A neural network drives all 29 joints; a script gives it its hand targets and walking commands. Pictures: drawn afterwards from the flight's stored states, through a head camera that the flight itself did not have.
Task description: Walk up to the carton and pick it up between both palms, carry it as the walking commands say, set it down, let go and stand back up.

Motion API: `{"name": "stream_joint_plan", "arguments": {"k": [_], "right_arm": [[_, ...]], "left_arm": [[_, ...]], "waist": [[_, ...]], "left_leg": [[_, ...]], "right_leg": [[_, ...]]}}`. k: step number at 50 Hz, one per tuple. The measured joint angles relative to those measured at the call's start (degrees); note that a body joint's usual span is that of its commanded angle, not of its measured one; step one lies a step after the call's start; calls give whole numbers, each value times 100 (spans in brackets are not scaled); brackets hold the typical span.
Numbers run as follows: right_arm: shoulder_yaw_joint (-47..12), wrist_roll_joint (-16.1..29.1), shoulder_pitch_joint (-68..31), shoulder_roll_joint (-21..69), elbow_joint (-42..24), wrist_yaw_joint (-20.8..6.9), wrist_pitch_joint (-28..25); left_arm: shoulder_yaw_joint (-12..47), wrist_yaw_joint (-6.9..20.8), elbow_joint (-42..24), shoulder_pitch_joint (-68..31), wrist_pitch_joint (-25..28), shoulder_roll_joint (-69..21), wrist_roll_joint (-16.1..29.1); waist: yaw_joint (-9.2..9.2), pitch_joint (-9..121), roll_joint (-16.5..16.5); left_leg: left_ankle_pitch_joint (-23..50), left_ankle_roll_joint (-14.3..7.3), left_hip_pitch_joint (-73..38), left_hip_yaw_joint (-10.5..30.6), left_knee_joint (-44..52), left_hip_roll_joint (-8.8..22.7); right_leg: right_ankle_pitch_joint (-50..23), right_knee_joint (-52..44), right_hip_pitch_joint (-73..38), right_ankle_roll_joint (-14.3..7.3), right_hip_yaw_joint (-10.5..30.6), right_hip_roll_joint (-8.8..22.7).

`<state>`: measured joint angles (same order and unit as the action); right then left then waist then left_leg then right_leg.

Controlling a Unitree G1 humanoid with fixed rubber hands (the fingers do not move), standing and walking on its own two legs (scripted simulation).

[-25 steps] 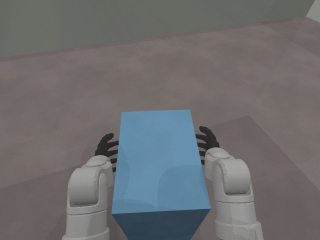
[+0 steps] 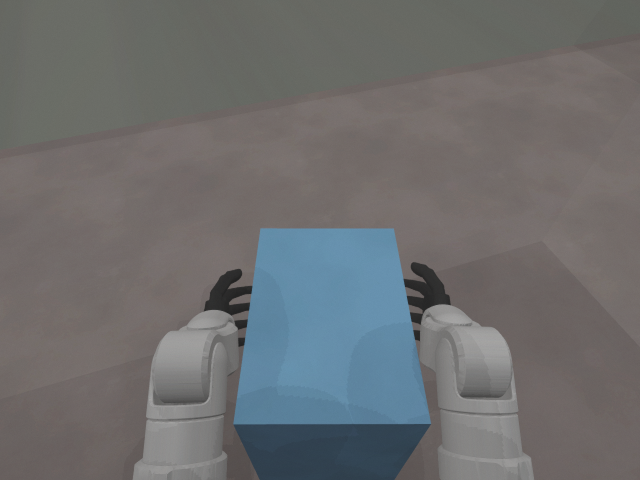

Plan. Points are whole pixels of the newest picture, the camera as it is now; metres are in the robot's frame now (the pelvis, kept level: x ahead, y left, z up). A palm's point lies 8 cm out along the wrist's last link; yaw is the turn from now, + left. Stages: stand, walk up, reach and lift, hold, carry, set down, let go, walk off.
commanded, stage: carry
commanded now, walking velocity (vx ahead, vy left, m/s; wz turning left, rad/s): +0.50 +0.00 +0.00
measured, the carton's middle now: (326, 370) +0.27 -0.01 -0.02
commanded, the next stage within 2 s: none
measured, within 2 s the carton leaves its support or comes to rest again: neither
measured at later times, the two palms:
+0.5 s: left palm (237, 150) +0.62 +0.13 +0.07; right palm (386, 144) +0.61 -0.12 +0.08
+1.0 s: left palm (271, 67) +0.90 +0.09 +0.08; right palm (388, 66) +0.89 -0.16 +0.08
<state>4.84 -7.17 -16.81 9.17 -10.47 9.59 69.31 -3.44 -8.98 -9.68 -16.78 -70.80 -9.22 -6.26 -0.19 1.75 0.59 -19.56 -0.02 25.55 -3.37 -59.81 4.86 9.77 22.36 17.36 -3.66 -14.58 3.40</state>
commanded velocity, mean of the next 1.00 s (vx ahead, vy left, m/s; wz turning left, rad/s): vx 0.28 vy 0.00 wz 0.00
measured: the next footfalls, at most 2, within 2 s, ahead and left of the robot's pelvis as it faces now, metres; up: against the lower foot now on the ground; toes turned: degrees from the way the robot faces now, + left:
left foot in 0.26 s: +0.34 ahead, +0.12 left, +0.00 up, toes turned +11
right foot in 0.68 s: +0.69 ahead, -0.12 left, +0.00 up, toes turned -1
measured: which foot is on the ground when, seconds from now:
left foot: up 0.00-0.24, down 0.26-0.70, up 0.72-0.98, down 1.00-1.00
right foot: down 0.00-0.30, up 0.32-0.66, down 0.68-1.00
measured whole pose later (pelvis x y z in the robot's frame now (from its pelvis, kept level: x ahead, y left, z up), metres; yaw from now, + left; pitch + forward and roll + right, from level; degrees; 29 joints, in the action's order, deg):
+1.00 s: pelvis +0.60 -0.02 +0.00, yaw -2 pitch +4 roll -1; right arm 4.1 -6.6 -18.2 9.6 -14.8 10.6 67.8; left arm -4.3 -8.7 -14.9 -17.5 -69.2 -9.4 -6.1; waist -0.8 -0.5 1.9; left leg -5.5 0.2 19.6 -8.1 -23.7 4.2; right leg 12.8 24.2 15.3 -2.3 -12.7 1.8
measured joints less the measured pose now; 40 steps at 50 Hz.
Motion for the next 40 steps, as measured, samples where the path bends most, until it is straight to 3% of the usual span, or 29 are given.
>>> {"name": "stream_joint_plan", "arguments": {"k": [7, 12, 14, 16, 18, 20, 24, 29, 32, 34, 35, 37, 39, 40], "right_arm": [[-151, 8, -48, 18, -331, 77, -53], [-90, 30, -102, 33, -378, 79, 24], [-84, 17, -183, 59, -256, 68, 25], [-142, 7, -234, 75, 14, 54, -96], [-169, 11, -239, 79, 178, 50, -104], [-181, 29, -173, 59, 187, 44, -64], [-179, 72, -51, 22, -44, 39, -69], [-200, 87, 7, 6, -287, 18, -113], [-193, 68, -3, 8, -319, 7, -76], [-124, 47, -37, 13, -326, -2, -41], [-35, 39, -76, 18, -272, -9, -74], [99, 4, -141, 39, -139, -18, -112], [120, -10, -128, 35, -58, -15, -107], [98, 1, -106, 27, -55, -4, -104]], "left_arm": [[-54, 12, -431, 50, 73, 13, 69], [-11, 31, -487, 34, 5, 9, 7], [-71, 40, -475, 21, -26, 12, -23], [-195, 45, -413, 53, 0, 21, -28], [-228, 42, -365, 109, -38, 36, -22], [-181, 18, -347, 160, -83, 49, 7], [-38, -37, -449, 209, -40, 57, 53], [53, -69, -649, 227, 3, 59, 49], [45, -67, -660, 190, -36, 51, 41], [24, -60, -581, 70, -72, 22, 18], [35, -47, -446, 8, -6, 5, -6], [1, -27, -175, -99, 106, -25, -24], [-44, -13, -26, -141, 122, -42, -19], [-57, -9, -16, -137, 113, -42, -14]], "waist": [[6, -51, -52], [-14, 121, -95], [-22, 228, -174], [-41, 258, -341], [-24, 209, -298], [-22, 153, -231], [-83, 54, -127], [-109, 76, -112], [-121, 140, -104], [-132, 183, -148], [-85, 190, -29], [-40, 105, 104], [-52, -24, 118], [-53, -84, 107]], "left_leg": [[758, 27, 641, -325, 1783, 23], [1368, -52, 283, -760, 3204, -99], [1659, -252, 35, -981, 3446, -168], [1285, -408, 41, -1114, 3059, -215], [968, -410, -185, -1152, 3169, -176], [936, -301, -513, -1154, 3502, -147], [866, -233, -1217, -1109, 4146, -128], [466, 5, -2077, -1075, 4482, -98], [-24, 205, -2523, -1023, 4291, -48], [-540, 313, -2575, -898, 3592, 19], [-649, 301, -2346, -800, 2907, 176], [-686, 183, -1636, -311, 1368, 163], [-690, 97, -1017, -20, 536, -9], [-644, 80, -809, 21, 554, -58]], "right_leg": [[314, -792, -1105, 171, 93, -32], [1059, -582, -1747, 438, 121, -14], [1645, 207, -1683, 535, 214, 121], [1680, 1935, -933, 461, 614, 295], [1673, 3410, -73, 387, 962, 164], [1489, 3816, 556, 359, 1002, 134], [977, 3041, 1325, 405, 897, 224], [71, 1465, 1576, 394, 625, 249], [-478, 717, 1348, 337, 368, 150], [-863, 283, 995, 247, 208, 80], [-742, 502, 1008, 77, 141, 14], [-355, 707, 940, -116, 85, -55], [-273, 457, 679, -75, 62, -57], [-294, 284, 538, -42, 60, -61]]}}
